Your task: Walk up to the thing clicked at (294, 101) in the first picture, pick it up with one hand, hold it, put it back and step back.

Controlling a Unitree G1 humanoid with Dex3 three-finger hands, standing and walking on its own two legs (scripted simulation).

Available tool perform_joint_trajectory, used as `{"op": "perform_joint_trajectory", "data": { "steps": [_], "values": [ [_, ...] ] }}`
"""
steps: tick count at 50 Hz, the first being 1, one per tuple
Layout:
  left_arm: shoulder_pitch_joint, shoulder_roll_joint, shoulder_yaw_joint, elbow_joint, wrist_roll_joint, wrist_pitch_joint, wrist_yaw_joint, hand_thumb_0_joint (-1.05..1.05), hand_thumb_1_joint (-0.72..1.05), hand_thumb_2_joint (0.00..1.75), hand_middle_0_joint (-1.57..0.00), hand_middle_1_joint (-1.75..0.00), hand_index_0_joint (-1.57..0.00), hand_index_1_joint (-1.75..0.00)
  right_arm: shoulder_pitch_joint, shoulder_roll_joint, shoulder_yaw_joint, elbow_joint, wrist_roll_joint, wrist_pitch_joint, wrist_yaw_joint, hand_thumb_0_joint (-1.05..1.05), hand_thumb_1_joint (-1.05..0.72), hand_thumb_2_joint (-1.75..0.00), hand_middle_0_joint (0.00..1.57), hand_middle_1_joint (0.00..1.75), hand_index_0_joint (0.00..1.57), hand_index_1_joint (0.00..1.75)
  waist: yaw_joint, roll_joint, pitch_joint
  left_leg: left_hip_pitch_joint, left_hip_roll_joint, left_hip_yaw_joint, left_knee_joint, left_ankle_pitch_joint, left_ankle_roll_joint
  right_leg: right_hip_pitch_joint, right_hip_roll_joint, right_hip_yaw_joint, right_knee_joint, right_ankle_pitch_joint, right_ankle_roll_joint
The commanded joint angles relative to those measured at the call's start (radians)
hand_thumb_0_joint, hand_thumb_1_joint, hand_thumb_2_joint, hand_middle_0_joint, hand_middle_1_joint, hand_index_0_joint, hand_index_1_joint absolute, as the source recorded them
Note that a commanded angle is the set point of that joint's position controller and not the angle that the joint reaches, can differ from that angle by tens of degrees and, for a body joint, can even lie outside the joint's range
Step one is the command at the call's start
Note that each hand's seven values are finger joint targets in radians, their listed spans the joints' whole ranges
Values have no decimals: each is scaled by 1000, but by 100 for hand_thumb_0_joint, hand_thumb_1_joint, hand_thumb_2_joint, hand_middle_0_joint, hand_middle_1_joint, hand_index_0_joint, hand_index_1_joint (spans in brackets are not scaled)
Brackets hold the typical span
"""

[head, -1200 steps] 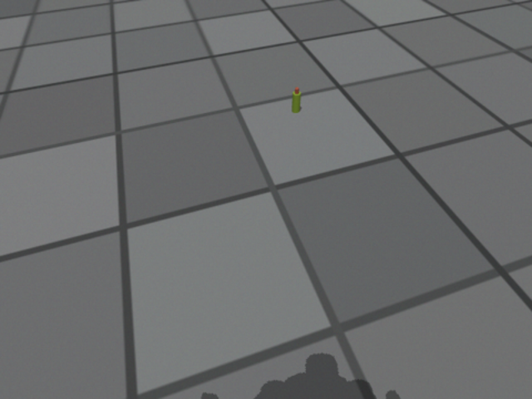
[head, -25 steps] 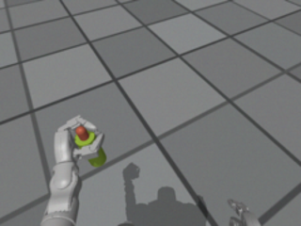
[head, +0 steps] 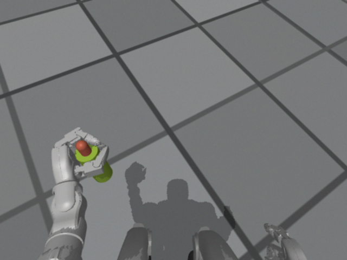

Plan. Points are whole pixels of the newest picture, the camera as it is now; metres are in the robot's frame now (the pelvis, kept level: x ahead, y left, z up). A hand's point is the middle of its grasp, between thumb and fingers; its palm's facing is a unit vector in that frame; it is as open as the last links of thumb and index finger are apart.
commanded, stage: crouch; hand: left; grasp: from the side
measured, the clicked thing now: (93, 160) +0.36 +0.20 -0.05
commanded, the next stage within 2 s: lower in 1.40 s
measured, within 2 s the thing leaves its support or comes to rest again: neither
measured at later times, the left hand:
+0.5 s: hand (104, 168) +0.41 +0.23 -0.26, palm faces +0.29 -0.96 -0.04, open 5.5 cm
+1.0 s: hand (107, 171) +0.44 +0.25 -0.39, palm faces +0.27 -0.96 -0.02, open 5.6 cm
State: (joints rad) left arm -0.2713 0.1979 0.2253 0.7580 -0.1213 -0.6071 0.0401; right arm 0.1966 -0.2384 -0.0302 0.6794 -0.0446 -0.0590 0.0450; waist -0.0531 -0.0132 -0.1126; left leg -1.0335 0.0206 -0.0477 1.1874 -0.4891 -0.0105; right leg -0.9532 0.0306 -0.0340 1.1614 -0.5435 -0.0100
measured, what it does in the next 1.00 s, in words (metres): lowers itself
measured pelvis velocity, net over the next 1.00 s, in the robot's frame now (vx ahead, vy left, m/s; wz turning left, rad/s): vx -0.07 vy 0.01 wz -0.17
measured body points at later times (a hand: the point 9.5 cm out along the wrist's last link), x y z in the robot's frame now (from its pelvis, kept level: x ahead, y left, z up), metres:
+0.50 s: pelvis -0.05 +0.00 -0.21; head +0.15 +0.04 +0.19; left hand +0.38 +0.28 -0.25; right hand +0.05 -0.26 -0.34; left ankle +0.04 +0.12 -0.64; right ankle +0.01 -0.12 -0.64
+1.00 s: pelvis -0.07 +0.01 -0.33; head +0.16 +0.06 +0.05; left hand +0.42 +0.30 -0.39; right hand -0.03 -0.27 -0.44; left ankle +0.04 +0.12 -0.64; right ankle +0.00 -0.12 -0.64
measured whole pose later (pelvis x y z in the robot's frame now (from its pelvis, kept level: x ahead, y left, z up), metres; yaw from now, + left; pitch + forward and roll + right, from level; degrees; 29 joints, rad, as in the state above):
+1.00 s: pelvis -0.07 +0.01 -0.33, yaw -10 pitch +29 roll -8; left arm -0.79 0.66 0.66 1.24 -0.05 -0.72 -0.13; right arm 0.10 -0.29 0.16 0.71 -0.16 0.05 0.09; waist -0.20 -0.06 0.00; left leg -2.25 0.04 -0.17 2.38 -0.65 -0.02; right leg -2.13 0.08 -0.14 2.32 -0.71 0.00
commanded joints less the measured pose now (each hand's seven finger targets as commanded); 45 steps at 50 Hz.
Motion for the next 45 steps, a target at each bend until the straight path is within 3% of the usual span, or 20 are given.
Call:
{"op": "perform_joint_trajectory", "data": {
  "steps": [1, 2, 4, 5, 7, 10, 12, 13, 15, 16, 17, 21, 22, 23, 24, 25, 26, 31, 36, 45],
  "values": [
    [-382, 180, 67, -165, -9, -209, -15, 0, 41, 114, -118, -123, -119, -123, 15, -154, -42, -90, -10, -29, 7, 0, -88, -90, 20, 30, 20, 30, -10, 111, -496, 140, -14, -16, 97, 205, 33, -131, 8, 9, 68, 235, -21],
    [-423, 234, 101, -177, -9, -226, -18, 0, 41, 113, -119, -122, -119, -123, 17, -164, -42, -86, -12, -26, 9, 0, -89, -90, 20, 30, 20, 30, 3, 128, -544, 127, -12, -16, 133, 215, 35, -153, 10, 16, 102, 243, -20],
    [-464, 245, 100, -143, -9, -240, -28, 0, 38, 115, -118, -122, -118, -123, 24, -174, -37, -89, -16, -16, 16, 0, -89, -90, 20, 30, 20, 30, -2, 151, -590, 88, -11, -21, 187, 249, 32, -221, 16, 14, 171, 260, -23],
    [-487, 295, 146, -170, -11, -246, -25, 0, 37, 116, -119, -123, -119, -124, 31, -178, -39, -78, -19, -10, 18, 0, -89, -91, 20, 30, 20, 30, 18, 174, -618, 70, -11, -20, 215, 261, 32, -238, 17, 21, 195, 266, -23],
    [-498, 262, 137, -132, -26, -246, -30, 0, 36, 119, -120, -124, -119, -126, 34, -180, -36, -75, -20, -1, 25, 0, -90, -91, 20, 30, 20, 30, 4, 170, -638, 29, -8, -26, 258, 265, 31, -298, 24, 15, 241, 261, -23],
    [-503, 265, 167, -81, -30, -242, -32, 0, 37, 122, -121, -126, -120, -128, 42, -189, -38, -66, -24, 12, 33, 0, -91, -91, 20, 30, 20, 30, -2, 150, -674, -52, -8, -31, 323, 252, 32, -362, 31, 4, 306, 245, -24],
    [-538, 319, 203, -59, -25, -242, -44, 0, 41, 124, -123, -129, -122, -131, 42, -200, -39, -58, -26, 19, 36, 0, -91, -91, 20, 30, 20, 30, -8, 126, -699, -121, -4, -31, 381, 234, 37, -383, 33, 7, 346, 236, -20],
    [-561, 295, 179, -36, -16, -241, -52, 0, 42, 126, -125, -131, -124, -133, 46, -197, -37, -53, -31, 22, 39, 0, -91, -91, 20, 30, 20, 30, -26, 129, -719, -131, -3, -38, 410, 245, 37, -424, 34, -6, 383, 245, -23],
    [-607, 343, 206, -2, -7, -239, -63, 0, 42, 127, -127, -134, -127, -135, 51, -203, -36, -38, -33, 27, 39, 0, -91, -91, 20, 30, 20, 30, -30, 117, -715, -184, 3, -38, 464, 220, 39, -481, 35, -3, 421, 223, -21],
    [-654, 330, 185, -11, -1, -243, -70, 0, 45, 128, -127, -134, -127, -136, 52, -200, -34, -35, -38, 29, 39, 0, -91, -91, 20, 30, 20, 30, -48, 135, -728, -198, 3, -41, 484, 216, 36, -510, 35, -10, 448, 218, -24],
    [-660, 337, 205, 23, -2, -245, -74, 0, 46, 129, -128, -135, -127, -136, 56, -204, -30, -31, -40, 31, 42, 0, -91, -91, 20, 30, 20, 30, -49, 129, -731, -212, 4, -48, 502, 216, 33, -542, 36, -22, 478, 207, -27],
    [-778, 473, 280, 83, 17, -259, -75, 0, 47, 130, -128, -137, -128, -138, 49, -211, -10, -14, -52, 41, 43, 0, -90, -91, 20, 30, 20, 30, -47, 185, -704, -325, 8, -50, 567, 82, 24, -653, 39, -32, 564, 85, -34],
    [-784, 496, 304, 90, 18, -264, -74, 0, 48, 131, -128, -138, -128, -139, 45, -215, -7, -14, -57, 45, 42, 0, -90, -91, 20, 30, 20, 30, -39, 188, -720, -333, 11, -50, 588, 70, 22, -674, 38, -34, 589, 75, -34],
    [-770, 474, 291, 141, 21, -263, -76, 0, 47, 131, -128, -137, -128, -138, 39, -211, 2, -12, -60, 45, 45, 0, -90, -91, 20, 30, 20, 30, -48, 197, -708, -353, 11, -51, 602, 59, 20, -700, 39, -39, 612, 59, -35],
    [-827, 547, 335, 91, 23, -273, -71, 0, 46, 131, -127, -137, -127, -138, 44, -215, 4, -8, -63, 47, 45, 0, -91, -91, 20, 30, 20, 30, -34, 212, -741, -374, 11, -37, 630, 50, 22, -691, 42, -29, 619, 53, -33],
    [-816, 562, 350, 126, 23, -275, -75, 0, 43, 130, -127, -136, -127, -137, 38, -212, 12, -11, -67, 53, 43, 0, -91, -91, 20, 30, 20, 30, -37, 219, -741, -407, 9, -32, 648, 35, 23, -688, 44, -25, 630, 38, -31],
    [-822, 533, 328, 167, 25, -271, -85, 0, 43, 130, -127, -136, -127, -138, 41, -212, 15, -8, -69, 53, 44, 0, -91, -91, 20, 30, 20, 30, -55, 205, -727, -429, 11, -29, 669, 19, 24, -707, 44, -27, 640, 29, -29],
    [-902, 678, 389, 186, 49, -266, -117, 0, 38, 122, -122, -130, -122, -131, 36, -233, 39, -1, -79, 65, 37, 0, -92, -91, 20, 30, 20, 30, -74, 243, -711, -552, 15, -14, 753, -50, 24, -731, 51, -31, 709, -20, -24],
    [-932, 694, 397, 216, 40, -244, -139, 0, 40, 117, -121, -126, -121, -127, 27, -259, 66, -8, -89, 72, 32, 0, -91, -91, 20, 30, 20, 30, -101, 266, -661, -614, 18, -30, 801, -116, 20, -806, 57, -75, 785, -66, -27],
    [-863, 777, 455, 240, 41, -221, -172, 0, 44, 117, -119, -125, -120, -125, 34, -301, 108, -10, -109, 95, 30, 0, -90, -91, 20, 30, 20, 30, -111, 299, -614, -685, 26, -55, 908, -38, 16, -846, 64, -115, 897, 13, -27]
  ]
}}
